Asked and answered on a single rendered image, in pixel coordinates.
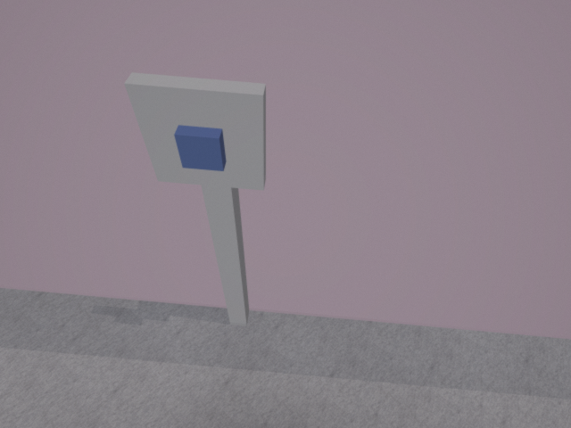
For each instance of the panel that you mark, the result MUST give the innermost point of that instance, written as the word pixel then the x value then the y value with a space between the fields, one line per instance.
pixel 160 104

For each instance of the button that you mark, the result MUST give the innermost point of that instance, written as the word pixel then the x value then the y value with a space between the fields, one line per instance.
pixel 201 148

